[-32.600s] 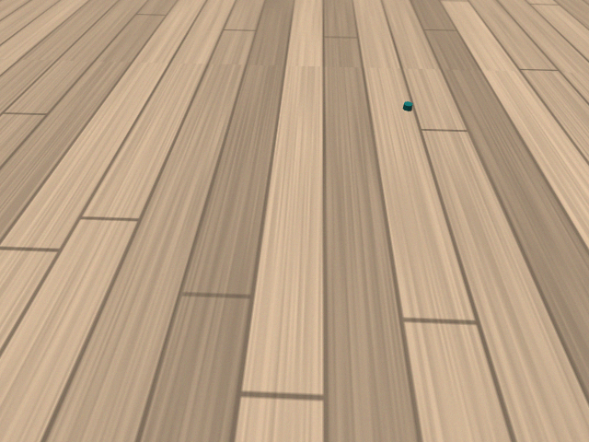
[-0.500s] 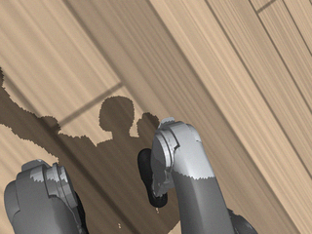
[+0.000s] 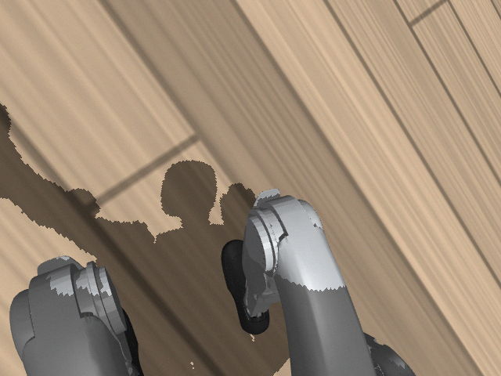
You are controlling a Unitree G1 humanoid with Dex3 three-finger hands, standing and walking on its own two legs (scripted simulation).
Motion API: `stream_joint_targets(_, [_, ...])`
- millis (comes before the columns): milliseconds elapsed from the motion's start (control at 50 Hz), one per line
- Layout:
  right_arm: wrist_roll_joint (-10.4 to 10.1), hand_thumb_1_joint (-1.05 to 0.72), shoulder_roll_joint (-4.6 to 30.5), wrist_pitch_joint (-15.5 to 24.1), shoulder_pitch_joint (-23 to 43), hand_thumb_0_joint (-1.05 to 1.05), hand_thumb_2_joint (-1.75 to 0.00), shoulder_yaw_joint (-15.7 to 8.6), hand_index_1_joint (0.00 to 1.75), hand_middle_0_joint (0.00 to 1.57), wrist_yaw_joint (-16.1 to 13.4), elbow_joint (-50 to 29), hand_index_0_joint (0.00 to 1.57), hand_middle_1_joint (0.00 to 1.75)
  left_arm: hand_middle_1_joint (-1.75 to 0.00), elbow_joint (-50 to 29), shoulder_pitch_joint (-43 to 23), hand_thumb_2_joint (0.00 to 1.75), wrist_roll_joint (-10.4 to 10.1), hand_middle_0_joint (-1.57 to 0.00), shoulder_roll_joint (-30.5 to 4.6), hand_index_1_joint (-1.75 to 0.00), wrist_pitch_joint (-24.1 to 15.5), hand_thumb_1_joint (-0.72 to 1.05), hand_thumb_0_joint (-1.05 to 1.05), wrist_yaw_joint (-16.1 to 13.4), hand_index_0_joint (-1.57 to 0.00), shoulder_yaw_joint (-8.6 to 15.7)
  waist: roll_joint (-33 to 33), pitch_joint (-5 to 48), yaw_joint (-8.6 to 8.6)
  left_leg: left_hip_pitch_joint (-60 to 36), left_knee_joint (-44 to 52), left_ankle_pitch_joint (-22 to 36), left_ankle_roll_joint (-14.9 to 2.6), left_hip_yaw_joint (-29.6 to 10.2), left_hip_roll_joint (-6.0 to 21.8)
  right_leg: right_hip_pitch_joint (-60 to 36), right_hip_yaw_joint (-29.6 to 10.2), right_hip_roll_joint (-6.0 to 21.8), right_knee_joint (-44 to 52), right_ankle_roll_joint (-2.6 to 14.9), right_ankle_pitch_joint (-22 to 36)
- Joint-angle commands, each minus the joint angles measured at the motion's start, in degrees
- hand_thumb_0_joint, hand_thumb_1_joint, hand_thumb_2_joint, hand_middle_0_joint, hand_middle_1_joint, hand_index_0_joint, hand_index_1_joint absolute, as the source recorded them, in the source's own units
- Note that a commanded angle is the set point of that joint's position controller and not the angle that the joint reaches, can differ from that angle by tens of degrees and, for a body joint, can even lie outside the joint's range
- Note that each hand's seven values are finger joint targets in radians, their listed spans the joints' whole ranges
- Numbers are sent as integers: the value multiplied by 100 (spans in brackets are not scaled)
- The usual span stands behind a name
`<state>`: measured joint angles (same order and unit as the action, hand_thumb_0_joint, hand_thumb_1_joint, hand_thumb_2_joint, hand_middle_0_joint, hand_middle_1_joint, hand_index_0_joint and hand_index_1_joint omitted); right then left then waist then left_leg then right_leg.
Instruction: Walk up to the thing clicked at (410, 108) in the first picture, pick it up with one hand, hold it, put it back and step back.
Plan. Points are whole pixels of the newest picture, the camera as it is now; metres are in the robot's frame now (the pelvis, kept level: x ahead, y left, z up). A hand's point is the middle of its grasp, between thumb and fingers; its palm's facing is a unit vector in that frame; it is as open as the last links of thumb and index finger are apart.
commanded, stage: rise first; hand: left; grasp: from above
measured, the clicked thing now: out of the picture +0.55 +0.30 -0.31
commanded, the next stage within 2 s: none
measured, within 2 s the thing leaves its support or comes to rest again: neither
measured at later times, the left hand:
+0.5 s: hand out of the picture +0.51 +0.34 -0.18, palm faces -0.45 -0.07 -0.89, open 13.6 cm
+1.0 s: hand out of the picture +0.51 +0.34 -0.18, palm faces -0.45 -0.07 -0.89, open 13.6 cm
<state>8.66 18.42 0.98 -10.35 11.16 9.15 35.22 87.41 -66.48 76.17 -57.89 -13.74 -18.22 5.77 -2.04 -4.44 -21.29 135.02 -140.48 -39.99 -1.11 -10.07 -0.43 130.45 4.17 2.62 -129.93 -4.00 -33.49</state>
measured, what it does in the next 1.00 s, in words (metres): stands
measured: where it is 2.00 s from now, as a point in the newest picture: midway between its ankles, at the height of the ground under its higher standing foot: (191, 336)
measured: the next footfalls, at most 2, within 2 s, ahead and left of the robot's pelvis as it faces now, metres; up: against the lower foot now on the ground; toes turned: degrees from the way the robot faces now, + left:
none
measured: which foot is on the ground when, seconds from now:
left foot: down 0.00-1.00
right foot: down 0.00-1.00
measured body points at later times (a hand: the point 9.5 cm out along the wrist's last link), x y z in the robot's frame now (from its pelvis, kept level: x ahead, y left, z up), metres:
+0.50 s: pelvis +0.00 +0.00 +0.00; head +0.27 +0.10 +0.34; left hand +0.53 +0.34 -0.13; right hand +0.03 -0.27 -0.07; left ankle +0.07 +0.12 -0.29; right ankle +0.13 -0.14 -0.29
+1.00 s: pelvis +0.00 +0.00 +0.00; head +0.28 +0.11 +0.33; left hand +0.53 +0.34 -0.13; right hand +0.03 -0.27 -0.06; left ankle +0.07 +0.12 -0.29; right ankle +0.13 -0.14 -0.29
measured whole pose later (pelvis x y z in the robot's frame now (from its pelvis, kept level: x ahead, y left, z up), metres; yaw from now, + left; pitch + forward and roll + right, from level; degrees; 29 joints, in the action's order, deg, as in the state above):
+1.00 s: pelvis +0.00 +0.00 +0.00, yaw +0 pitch +33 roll -14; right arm 8.9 19.3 0.6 -10.8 12.7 7.9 33.0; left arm 85.5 -67.7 76.0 -59.9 -13.5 -15.9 5.5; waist -2.7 -5.9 -21.8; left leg 136.1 -140.9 -38.9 -1.5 -10.3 -0.9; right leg 130.7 4.5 2.7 -129.8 -3.3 -32.8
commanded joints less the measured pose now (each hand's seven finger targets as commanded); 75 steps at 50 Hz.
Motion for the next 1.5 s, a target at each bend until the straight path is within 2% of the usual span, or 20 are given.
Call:
stream_joint_targets(0, [-2, -90, 1757, -60, -1281, 0, -90, -577, 30, 20, -89, 69, 20, 30, -92, -831, -1785, 94, -133, -16, -1472, -93, 27, -46, 0, -190, -15, 139, 2662, 3876, -159, -3041, 1627, 1143, 41, 453, 17, -1894, 666, -248, 970, 565, 946])
stream_joint_targets(120, [-21, -90, 1730, -94, -1358, 0, -90, -580, 30, 20, -102, 38, 20, 30, -93, -1097, -1882, 95, -155, -15, -1452, -94, 28, -47, 0, -75, -14, 131, 2723, 4163, -154, -3307, 1626, 1422, 67, 430, 34, -1967, 663, -236, 926, 566, 1125])
stream_joint_targets(180, [-13, -90, 1731, -102, -1411, 0, -90, -573, 30, 20, -108, 76, 20, 30, -93, -902, -1797, 95, -150, -15, -1285, -93, 32, -47, 0, -21, -14, 42, 2660, 3852, -244, -3179, 1606, 1361, 62, 429, 19, -1879, 674, -229, 950, 571, 1075])
stream_joint_targets(200, [-17, -90, 1705, -120, -1395, 0, -90, -565, 30, 20, -114, 77, 20, 30, -93, -1099, -1885, 95, -147, -15, -1374, -93, 10, -46, 0, -23, -14, 71, 2722, 4130, -160, -3329, 1655, 1439, 76, 417, 31, -1932, 677, -239, 917, 569, 1122])
stream_joint_targets(300, [9, -90, 1727, -127, -1394, 0, -90, -514, 30, 20, -131, 29, 20, 30, -91, -903, -1838, 93, -150, -17, -1348, -92, -6, -45, 0, 16, -16, 28, 2506, 3855, -263, -3035, 1525, 1307, 31, 474, 18, -1990, 673, -258, 984, 573, 1012])
stream_joint_targets(360, [1, -90, 1736, -139, -1316, 0, -90, -503, 30, 20, -154, -5, 20, 30, -90, -1118, -1921, 92, -117, -18, -1607, -91, -41, -44, 0, -25, -18, 129, 2865, 4114, -88, -3248, 1660, 1286, 75, 464, 20, -1994, 660, -243, 943, 578, 1001])
stream_joint_targets(420, [20, -90, 1757, -141, -1344, 0, -90, -522, 30, 20, -173, -9, 20, 30, -93, -837, -1872, 95, -116, -15, -1271, -94, -31, -47, 0, -44, -14, -1, 2621, 3780, -279, -3118, 1606, 1142, 69, 383, 17, -1712, 727, -243, 950, 591, 885])
stream_joint_targets(520, [25, -90, 1758, -123, -1340, 0, -90, -473, 30, 20, -171, -33, 20, 30, -90, -1064, -2001, 95, -74, -17, -1536, -91, -35, -46, 0, -87, -16, 72, 2802, 4177, -189, -3308, 1602, 1434, 71, 419, 28, -2015, 694, -248, 910, 569, 1118])
stream_joint_targets(620, [32, -90, 1803, -108, -1347, 0, -90, -454, 30, 20, -175, -28, 20, 30, -90, -816, -1887, 94, -84, -17, -1477, -91, 34, -46, 0, -82, -16, 49, 2687, 3811, -286, -3151, 1576, 1368, 61, 413, 16, -1847, 713, -237, 949, 577, 1062])
stream_joint_targets(680, [17, -90, 1819, -99, -1341, 0, -90, -452, 30, 20, -170, -78, 20, 30, -90, -1012, -1918, 95, -96, -17, -1690, -91, 44, -46, 0, -76, -16, 147, 2821, 4034, -177, -3239, 1582, 1451, 74, 442, 14, -2006, 680, -242, 942, 585, 1113])
stream_joint_targets(760, [26, -90, 1809, -106, -1346, 0, -90, -414, 30, 20, -167, -81, 20, 30, -92, -955, -1902, 95, -127, -16, -1547, -93, 27, -47, 0, -64, -14, 82, 2674, 3950, -317, -3117, 1527, 1474, 56, 435, 23, -2071, 715, -263, 948, 580, 1132])
stream_joint_targets(820, [35, -90, 1825, -90, -1328, 0, -90, -433, 30, 20, -181, -112, 20, 30, -90, -1054, -1951, 94, -101, -17, -1675, -91, 4, -46, 0, -64, -16, 134, 2725, 3954, -225, -3049, 1543, 1260, 53, 446, 22, -2016, 708, -261, 979, 586, 960])
stream_joint_targets(920, [45, -90, 1889, -65, -1364, 0, -90, -460, 30, 20, -186, -115, 20, 30, -90, -1110, -1961, 95, -119, -17, -1549, -91, 17, -46, 0, 15, -16, 101, 2819, 3792, -316, -3358, 1552, 1378, 108, 355, 38, -1731, 729, -223, 959, 600, 1004])
stream_joint_targets(960, [45, -90, 1896, -72, -1304, 0, -90, -451, 30, 20, -186, -176, 20, 30, -90, -1181, -1916, 94, -115, -18, -1738, -91, 12, -45, 0, 7, -17, 192, 2798, 4035, -230, -3336, 1526, 1446, 94, 374, 39, -1917, 725, -239, 932, 595, 1063])
stream_joint_targets(1140, [54, -89, 1888, -109, -1317, 0, -90, -423, 30, 20, -186, -127, 20, 30, -89, -1012, -1965, 95, -108, -18, -1505, -91, -18, -45, 0, 46, -16, 18, 2780, 3813, -331, -3242, 1512, 1383, 98, 337, 42, -1781, 749, -244, 917, 611, 1027])
stream_joint_targets(1240, [45, -90, 1889, -100, -1315, 0, -90, -418, 30, 20, -190, -173, 20, 30, -90, -780, -1805, 94, -77, -17, -1604, -91, 3, -45, 0, 12, -16, 76, 2653, 3690, -326, -3052, 1516, 1220, 54, 383, 37, -1831, 745, -267, 942, 599, 909])
stream_joint_targets(1300, [41, -90, 1851, -94, -1332, 0, -90, -400, 30, 20, -191, -181, 20, 30, -89, -1170, -1970, 93, -76, -18, -1748, -90, 0, -45, 0, -15, -17, 119, 2925, 4026, -247, -3295, 1529, 1530, 85, 430, 33, -2045, 711, -255, 923, 582, 1161])
stream_joint_targets(1340, [45, -89, 1877, -87, -1316, 0, -90, -433, 30, 20, -193, -198, 20, 30, -90, -1131, -1896, 94, -107, -17, -1684, -91, 41, -46, 0, -4, -16, 121, 2809, 4036, -234, -3291, 1472, 1555, 83, 404, 39, -1939, 737, -267, 924, 604, 1149])
stream_joint_targets(1360, [53, -89, 1895, -90, -1357, 0, -90, -414, 30, 20, -190, -212, 20, 30, -90, -1021, -1870, 96, -96, -16, -1668, -92, 48, -47, 0, -10, -14, 116, 2799, 3882, -326, -3202, 1475, 1543, 87, 396, 23, -1955, 740, -252, 947, 604, 1152])
stream_joint_targets(1480, [39, -89, 1906, -120, -1304, 0, -90, -418, 30, 20, -210, -228, 20, 30, -90, -1176, -1949, 96, -132, -16, -1701, -92, 30, -47, 0, 16, -15, 136, 2799, 3977, -279, -3257, 1500, 1507, 99, 358, 33, -1898, 748, -245, 930, 601, 1123])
